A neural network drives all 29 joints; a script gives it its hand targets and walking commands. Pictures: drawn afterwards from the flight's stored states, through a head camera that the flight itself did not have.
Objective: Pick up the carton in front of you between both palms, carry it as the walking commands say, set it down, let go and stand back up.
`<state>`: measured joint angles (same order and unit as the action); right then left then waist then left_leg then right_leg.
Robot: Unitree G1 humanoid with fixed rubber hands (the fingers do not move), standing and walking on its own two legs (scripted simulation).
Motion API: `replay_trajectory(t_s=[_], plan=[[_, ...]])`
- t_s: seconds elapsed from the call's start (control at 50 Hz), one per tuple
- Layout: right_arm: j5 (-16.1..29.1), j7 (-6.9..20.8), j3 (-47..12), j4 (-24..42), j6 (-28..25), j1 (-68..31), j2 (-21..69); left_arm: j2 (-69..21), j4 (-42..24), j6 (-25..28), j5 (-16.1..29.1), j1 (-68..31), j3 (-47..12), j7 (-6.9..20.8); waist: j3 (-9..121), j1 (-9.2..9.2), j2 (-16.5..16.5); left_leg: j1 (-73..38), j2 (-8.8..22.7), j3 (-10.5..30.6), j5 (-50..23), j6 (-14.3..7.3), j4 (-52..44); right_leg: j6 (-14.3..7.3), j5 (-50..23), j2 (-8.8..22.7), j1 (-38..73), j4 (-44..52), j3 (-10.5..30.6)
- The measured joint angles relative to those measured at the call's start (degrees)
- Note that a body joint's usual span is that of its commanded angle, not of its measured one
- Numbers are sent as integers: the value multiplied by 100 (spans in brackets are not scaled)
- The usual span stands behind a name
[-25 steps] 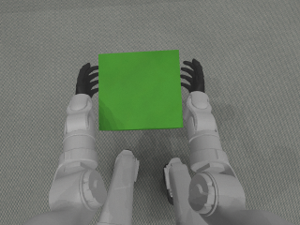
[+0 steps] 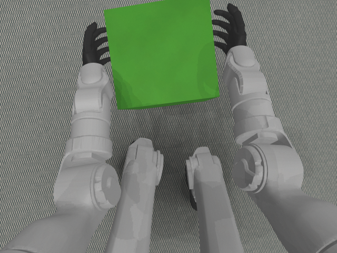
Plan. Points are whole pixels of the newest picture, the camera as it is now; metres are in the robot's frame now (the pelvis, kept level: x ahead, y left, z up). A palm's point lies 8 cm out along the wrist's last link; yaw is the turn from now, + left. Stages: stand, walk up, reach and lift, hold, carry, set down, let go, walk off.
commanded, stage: set down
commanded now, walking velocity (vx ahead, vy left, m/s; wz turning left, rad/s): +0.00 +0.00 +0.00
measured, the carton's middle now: (165, 66) +0.50 +0.07 -0.22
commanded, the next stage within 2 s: none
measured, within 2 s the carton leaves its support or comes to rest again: rests again in 0.80 s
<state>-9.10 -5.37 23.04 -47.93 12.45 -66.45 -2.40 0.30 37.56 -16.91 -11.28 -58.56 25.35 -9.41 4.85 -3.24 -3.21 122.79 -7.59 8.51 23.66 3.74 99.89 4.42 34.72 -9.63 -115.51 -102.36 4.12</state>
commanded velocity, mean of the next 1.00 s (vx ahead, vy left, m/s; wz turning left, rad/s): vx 0.00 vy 0.00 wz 0.00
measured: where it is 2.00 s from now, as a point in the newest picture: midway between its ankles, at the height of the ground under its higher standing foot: (165, 184)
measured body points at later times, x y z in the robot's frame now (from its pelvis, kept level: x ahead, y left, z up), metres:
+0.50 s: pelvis +0.01 -0.03 -0.07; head +0.37 -0.01 +0.18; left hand +0.47 +0.22 -0.26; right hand +0.58 -0.06 -0.26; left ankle +0.12 +0.12 -0.45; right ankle +0.08 -0.14 -0.45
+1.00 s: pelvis +0.00 -0.03 -0.09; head +0.36 +0.00 +0.17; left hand +0.48 +0.23 -0.26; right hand +0.57 -0.06 -0.26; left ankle +0.12 +0.12 -0.45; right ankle +0.08 -0.14 -0.45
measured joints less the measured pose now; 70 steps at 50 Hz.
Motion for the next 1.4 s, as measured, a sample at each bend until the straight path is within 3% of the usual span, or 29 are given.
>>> replay_trajectory(t_s=[0.14,0.26,0.4,0.52,0.68,0.9,1.02,1.22,1.4], plan=[[179,44,-145,-503,-144,-552,-305,18,130,135,59,-250,99,-81,-337,-124,-23,352,46,-99,56,65,446,106,37,-129,-429,-542,77],[210,-54,-450,-875,-132,-1327,-579,357,394,74,96,-998,279,67,-1043,-251,-78,560,103,-149,50,217,743,85,-14,-230,-780,-990,93],[444,-326,-998,-967,-136,-1833,-744,566,666,296,327,-1291,424,409,-1565,-557,82,784,313,-193,265,326,1154,17,49,-411,-1151,-1443,61],[410,-509,-1278,-1047,-145,-1535,-968,304,619,321,631,-1024,500,788,-1313,-586,109,976,407,-418,462,255,1339,-97,340,-296,-1354,-1768,108],[579,-532,-1257,-1151,-174,-1697,-838,526,604,419,391,-1058,570,979,-1324,-556,-186,1028,601,-393,494,234,1438,-213,279,-305,-1447,-1805,-61],[136,-180,-782,-1487,-231,-1793,-804,665,803,284,-21,-1338,733,1147,-1563,-498,-75,971,600,-424,389,161,1583,-152,197,-251,-1354,-1917,-79],[292,27,-869,-1405,-214,-1755,-901,622,1009,391,-143,-1475,898,1132,-1639,-536,2,955,591,-446,355,141,1601,-154,172,-197,-1342,-1949,-87],[168,255,-883,-1638,-281,-1966,-983,754,1255,610,-290,-1621,1111,1350,-1800,-506,-28,893,617,-455,356,163,1658,-235,144,-137,-1334,-2042,-136],[183,372,-903,-1820,-454,-2149,-1043,918,1553,764,-282,-1812,1175,1341,-2011,-445,28,828,621,-501,338,149,1709,-277,142,-56,-1284,-2130,-144]])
